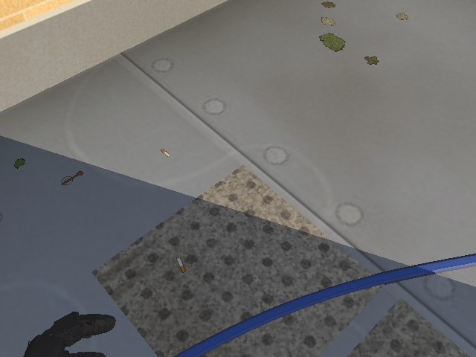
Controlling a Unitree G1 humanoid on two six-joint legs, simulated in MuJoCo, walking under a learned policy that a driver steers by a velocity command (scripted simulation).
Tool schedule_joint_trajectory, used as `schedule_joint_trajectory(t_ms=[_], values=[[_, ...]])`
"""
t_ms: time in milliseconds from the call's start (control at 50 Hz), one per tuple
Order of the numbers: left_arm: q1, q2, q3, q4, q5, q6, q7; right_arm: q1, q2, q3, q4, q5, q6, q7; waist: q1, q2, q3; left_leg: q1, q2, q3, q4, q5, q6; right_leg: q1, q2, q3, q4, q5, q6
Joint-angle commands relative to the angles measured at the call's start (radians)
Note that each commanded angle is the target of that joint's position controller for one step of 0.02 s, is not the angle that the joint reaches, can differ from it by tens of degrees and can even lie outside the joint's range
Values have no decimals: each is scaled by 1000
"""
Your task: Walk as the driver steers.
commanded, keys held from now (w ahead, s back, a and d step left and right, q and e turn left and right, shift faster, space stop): w+q+shift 0.02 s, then w+e+shift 0.98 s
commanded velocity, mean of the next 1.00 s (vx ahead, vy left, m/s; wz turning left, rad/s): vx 0.98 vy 0.00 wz -0.50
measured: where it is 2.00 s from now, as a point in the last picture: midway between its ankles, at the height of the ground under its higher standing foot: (288, 131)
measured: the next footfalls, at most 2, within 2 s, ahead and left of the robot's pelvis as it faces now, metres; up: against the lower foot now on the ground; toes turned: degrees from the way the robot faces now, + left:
left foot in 0.36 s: +0.50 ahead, +0.16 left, +0.00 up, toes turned -1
right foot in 0.80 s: +0.89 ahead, -0.09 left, +0.00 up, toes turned -27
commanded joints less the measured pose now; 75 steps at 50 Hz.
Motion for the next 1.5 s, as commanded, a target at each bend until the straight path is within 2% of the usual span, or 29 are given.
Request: schedule_joint_trajectory(t_ms=[20,40,100,200,300,340,360,380,400,460,580,660,720,780,800,820,840,880,920,1000,1100,1160,1180,1200,1220,1240,1280,1340,1500], values=[[244,162,82,17,2,2,21,-159,-88,4,-160,-25,-14,14,161,-150,-168,-668,106,96,408,163,9,671,-396,709,-443,-717,-140],[263,119,73,49,1,-1,15,-189,-78,7,-152,-45,-5,29,159,-71,-101,-636,134,115,366,186,6,562,-342,586,-450,-545,-146],[339,51,49,152,-9,-37,-2,-247,16,38,-197,-60,9,58,103,-110,14,-639,150,63,281,146,-15,391,-276,429,-516,-368,-178],[289,97,61,173,-35,-60,-11,-462,-12,72,-306,-61,2,83,45,-64,113,-589,209,182,-142,337,-79,237,-188,200,-661,-118,-185],[379,225,92,212,-50,-55,-30,-433,-58,54,-265,-48,-7,66,42,-49,13,-185,101,275,-358,338,-77,340,-197,125,-513,515,-159],[401,238,95,233,-51,-45,-27,-129,-121,16,-176,-68,-15,24,-106,-45,-181,222,91,266,-388,252,-68,247,-122,84,-17,578,-128],[399,130,70,215,-39,-46,-26,40,-213,-14,-157,-93,-20,-2,-151,86,-302,423,338,3,-423,-92,-61,56,-44,60,368,132,-114],[457,5,45,158,-79,-42,-20,60,-282,-26,-170,-107,-20,-14,-76,279,-415,468,595,-493,-658,-395,-32,-136,28,112,678,-293,-111],[396,74,58,147,-78,-30,-18,-22,-232,-25,-164,-81,-11,-13,-44,215,-331,366,562,-580,-769,-436,-4,-227,-4,119,756,-169,-118],[300,64,61,177,-46,2,-40,-178,-55,10,-148,-61,-27,-3,51,66,-64,51,415,-105,-741,40,-30,-184,-109,102,638,-34,-98],[99,-2,42,85,-26,60,-78,-129,21,27,-52,-28,-74,3,108,67,59,-21,345,307,-839,497,-63,-255,-130,34,503,114,-86],[-50,9,21,29,-29,55,-103,-114,-39,17,-26,-32,-77,-15,114,15,115,-18,296,490,-889,736,-93,-111,-76,-101,158,254,-139],[22,59,30,60,-34,51,-98,-64,-134,-3,-25,-37,-54,-37,172,57,23,123,321,519,-681,1400,-120,90,49,-196,68,197,-183],[531,182,96,216,-37,48,-55,-166,-194,-25,-69,-54,-3,-41,404,44,-216,-57,333,465,64,1314,-94,671,106,-75,-6,32,-256],[462,236,128,220,-67,64,-29,-196,-96,-7,-72,-57,-7,-20,336,-178,-124,-353,122,445,477,261,-119,771,30,88,-64,-26,-283],[351,366,144,166,-24,79,-28,-79,-35,21,-200,-40,-30,-11,158,-334,-246,-751,37,290,766,-66,-166,1008,-205,668,-201,5,-493],[365,335,150,130,-31,80,-19,-158,-79,28,-223,-46,-60,-14,224,-138,-310,-838,82,133,734,9,-151,1014,-270,869,-397,-211,-522],[325,217,123,174,-37,56,-4,-237,-87,34,-223,-53,-71,-16,128,73,-40,-765,178,125,478,91,-147,654,-217,742,-475,-165,-418],[271,181,104,170,-41,22,3,-221,-68,44,-211,-87,-28,-15,53,98,27,-623,216,129,356,69,-174,404,-127,579,-472,10,-384],[279,173,100,169,-50,-15,-7,-399,-10,68,-293,-76,9,3,71,50,89,-506,235,205,-3,214,-215,160,-9,424,-529,118,-348],[374,194,119,205,-66,-1,-17,-514,17,82,-334,-44,-9,7,174,-28,26,-336,104,259,-375,557,-167,298,36,375,-370,622,-212],[354,225,130,202,-60,8,0,-373,-66,51,-305,-46,-24,-23,105,-76,-85,-104,38,201,-512,529,-147,385,66,431,-91,765,-109],[287,232,132,181,-64,4,-2,-207,-106,34,-260,-42,-35,-34,2,-67,-150,66,82,172,-576,629,-134,342,98,413,122,683,-77],[279,137,111,154,-79,-1,-1,-40,-160,17,-220,-59,-45,-41,-48,-4,-260,314,269,68,-512,787,-103,200,138,337,388,232,-51],[398,32,87,122,-95,9,22,42,-199,12,-226,-86,-39,-32,16,184,-414,543,648,-198,-328,1414,-43,-8,204,204,707,-565,-42],[477,113,93,109,-84,25,35,-3,-180,-2,-237,-63,-20,-24,45,209,-582,576,702,-353,-356,1352,78,-73,138,173,861,-466,-25],[301,160,107,109,-35,56,14,-206,-16,33,-270,-46,-5,-42,50,105,-327,236,511,-135,-523,809,52,-113,43,105,744,-232,-10],[253,87,92,79,-20,104,-37,-186,-24,35,-207,-32,-7,-37,87,117,-111,-63,425,56,-622,874,47,-40,11,107,614,-233,15],[150,50,51,23,-26,108,-55,-242,-88,5,-165,-27,-8,-4,132,150,-111,-239,363,291,-662,788,3,222,18,36,96,20,-20]])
